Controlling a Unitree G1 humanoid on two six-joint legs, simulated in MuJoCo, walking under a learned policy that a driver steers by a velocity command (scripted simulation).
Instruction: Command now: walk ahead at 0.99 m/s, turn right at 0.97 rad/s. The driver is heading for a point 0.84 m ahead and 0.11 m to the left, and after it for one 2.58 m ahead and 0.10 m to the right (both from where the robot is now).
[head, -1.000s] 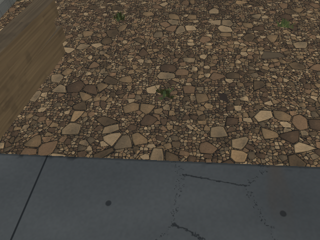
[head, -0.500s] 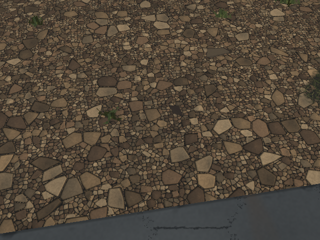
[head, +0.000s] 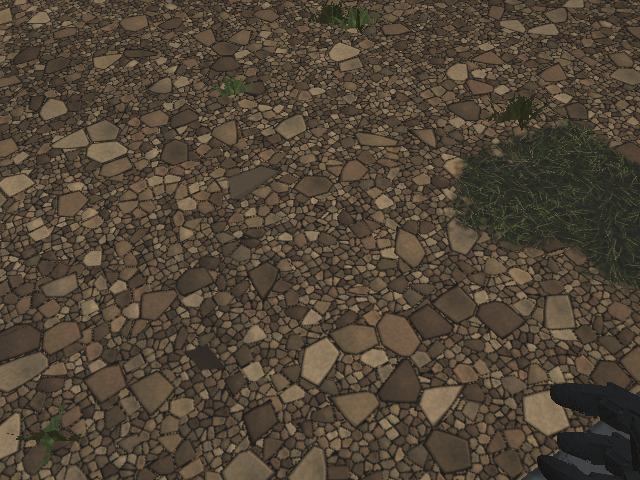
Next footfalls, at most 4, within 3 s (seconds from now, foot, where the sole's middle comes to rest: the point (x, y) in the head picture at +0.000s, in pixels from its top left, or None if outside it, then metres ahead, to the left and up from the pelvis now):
0.36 left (270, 471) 0.52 0.22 -0.94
0.78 right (378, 313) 0.95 -0.02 -0.94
1.14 left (310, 247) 1.16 0.18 -0.94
1.44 right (387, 286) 1.04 -0.05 -0.94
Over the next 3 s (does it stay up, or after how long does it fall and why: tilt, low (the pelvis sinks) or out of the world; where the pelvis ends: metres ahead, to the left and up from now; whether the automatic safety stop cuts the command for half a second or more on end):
stays up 1.06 0.07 -0.17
